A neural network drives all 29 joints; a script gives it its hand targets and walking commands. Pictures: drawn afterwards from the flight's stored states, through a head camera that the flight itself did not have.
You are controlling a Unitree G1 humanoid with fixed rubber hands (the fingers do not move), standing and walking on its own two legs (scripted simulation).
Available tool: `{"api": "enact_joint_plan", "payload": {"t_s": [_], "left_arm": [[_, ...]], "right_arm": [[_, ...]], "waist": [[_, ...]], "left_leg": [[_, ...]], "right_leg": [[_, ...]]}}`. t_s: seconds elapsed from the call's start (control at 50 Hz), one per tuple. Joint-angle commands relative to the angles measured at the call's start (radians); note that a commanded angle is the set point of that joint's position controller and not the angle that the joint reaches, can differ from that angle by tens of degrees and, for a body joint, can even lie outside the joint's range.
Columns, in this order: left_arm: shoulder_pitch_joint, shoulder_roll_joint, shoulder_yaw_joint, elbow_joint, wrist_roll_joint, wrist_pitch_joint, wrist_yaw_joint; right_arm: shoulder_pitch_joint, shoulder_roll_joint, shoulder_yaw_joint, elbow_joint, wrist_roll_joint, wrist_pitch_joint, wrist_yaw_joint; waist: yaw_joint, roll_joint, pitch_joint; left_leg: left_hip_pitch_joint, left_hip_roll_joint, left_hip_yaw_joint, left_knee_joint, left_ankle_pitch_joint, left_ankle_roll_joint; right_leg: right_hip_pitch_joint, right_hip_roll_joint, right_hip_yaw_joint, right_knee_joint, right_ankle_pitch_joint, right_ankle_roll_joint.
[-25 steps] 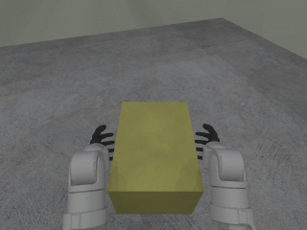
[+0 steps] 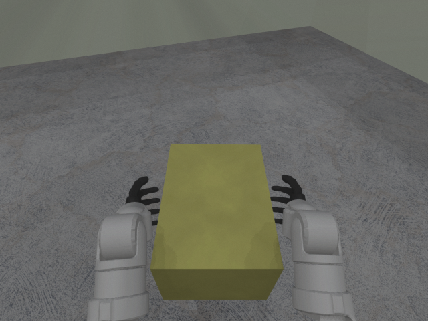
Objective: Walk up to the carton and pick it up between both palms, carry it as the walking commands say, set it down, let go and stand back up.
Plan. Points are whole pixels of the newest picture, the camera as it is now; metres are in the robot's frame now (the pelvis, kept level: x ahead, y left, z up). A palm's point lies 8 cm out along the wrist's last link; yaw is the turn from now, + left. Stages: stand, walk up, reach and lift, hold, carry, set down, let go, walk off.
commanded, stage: carry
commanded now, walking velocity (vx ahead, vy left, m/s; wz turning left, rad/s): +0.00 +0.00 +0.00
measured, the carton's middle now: (215, 216) +0.34 +0.00 -0.01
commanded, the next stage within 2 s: hold in 1.26 s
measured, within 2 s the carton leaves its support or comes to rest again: neither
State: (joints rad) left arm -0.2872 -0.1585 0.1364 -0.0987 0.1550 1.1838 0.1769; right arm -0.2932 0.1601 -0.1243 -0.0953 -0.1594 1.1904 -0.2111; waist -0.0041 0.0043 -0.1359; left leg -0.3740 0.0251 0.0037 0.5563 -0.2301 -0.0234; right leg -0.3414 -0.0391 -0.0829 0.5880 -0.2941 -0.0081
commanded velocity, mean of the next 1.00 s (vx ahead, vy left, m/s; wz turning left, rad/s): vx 0.00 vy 0.00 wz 0.00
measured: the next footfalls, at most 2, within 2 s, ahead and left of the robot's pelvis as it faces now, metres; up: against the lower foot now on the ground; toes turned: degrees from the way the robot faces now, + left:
none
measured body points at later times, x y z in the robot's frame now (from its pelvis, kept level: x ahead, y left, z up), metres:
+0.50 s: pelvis +0.00 -0.01 +0.00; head -0.03 -0.01 +0.45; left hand +0.29 +0.14 +0.07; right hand +0.29 -0.16 +0.06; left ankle +0.03 +0.14 -0.73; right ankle +0.01 -0.11 -0.73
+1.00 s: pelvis +0.00 -0.01 +0.00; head -0.03 -0.02 +0.45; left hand +0.29 +0.14 +0.06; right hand +0.29 -0.16 +0.05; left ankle +0.03 +0.14 -0.73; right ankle +0.01 -0.11 -0.73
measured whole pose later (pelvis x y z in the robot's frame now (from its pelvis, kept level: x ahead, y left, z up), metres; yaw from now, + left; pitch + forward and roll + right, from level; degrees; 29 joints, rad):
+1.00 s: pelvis +0.00 -0.01 +0.00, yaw +0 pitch +2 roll +0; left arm -0.20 -0.14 0.12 0.00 0.20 0.95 0.08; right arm -0.19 0.14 -0.11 -0.02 -0.19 0.95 -0.09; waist -0.01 0.01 -0.12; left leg -0.36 0.04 0.00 0.56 -0.23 -0.04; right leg -0.33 -0.02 -0.09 0.59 -0.30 -0.02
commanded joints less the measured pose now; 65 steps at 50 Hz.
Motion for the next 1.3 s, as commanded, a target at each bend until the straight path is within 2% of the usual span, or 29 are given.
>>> {"api": "enact_joint_plan", "payload": {"t_s": [0.0,0.34,0.68,1.24,1.26,1.28], "left_arm": [[-0.474,-0.999,-0.602,-0.04,-0.423,-0.021,-0.368],[-0.418,-0.941,-0.572,-0.027,-0.353,-0.105,-0.359],[-0.356,-0.864,-0.521,0.02,-0.271,-0.229,-0.342],[-0.31,-0.809,-0.522,0.007,-0.25,-0.279,-0.324],[-0.182,-0.69,-0.303,0.357,-0.096,-0.345,-0.344],[-0.245,-0.647,-0.343,0.296,-0.091,-0.422,-0.348]], "right_arm": [[-0.461,1.015,0.604,-0.037,0.424,-0.023,0.384],[-0.403,0.949,0.583,-0.029,0.358,-0.109,0.379],[-0.342,0.862,0.538,0.003,0.288,-0.231,0.365],[-0.297,0.798,0.529,-0.007,0.268,-0.278,0.35],[-0.2,0.745,0.331,0.375,0.104,-0.344,0.368],[-0.243,0.736,0.336,0.301,0.081,-0.427,0.366]], "waist": [[0.0,-0.006,-0.22],[-0.002,-0.007,-0.206],[-0.003,-0.01,-0.197],[0.001,-0.007,-0.181],[0.076,-0.074,0.073],[0.022,-0.051,0.033]], "left_leg": [[0.097,0.079,-0.052,-0.062,0.154,0.042],[0.096,0.078,-0.052,-0.054,0.146,0.039],[0.095,0.079,-0.048,-0.05,0.131,0.033],[0.1,0.085,-0.04,-0.07,0.124,0.037],[0.216,-0.115,-0.031,-0.174,0.022,0.068],[0.243,-0.121,-0.04,-0.168,0.009,0.069]], "right_leg": [[0.076,-0.093,0.077,-0.1,0.133,-0.015],[0.081,-0.093,0.077,-0.098,0.142,-0.019],[0.083,-0.096,0.082,-0.104,0.154,-0.019],[0.071,-0.089,0.085,-0.119,0.123,-0.016],[0.146,0.1,0.142,-0.223,0.111,-0.013],[0.173,0.08,0.172,-0.216,0.134,-0.006]]}}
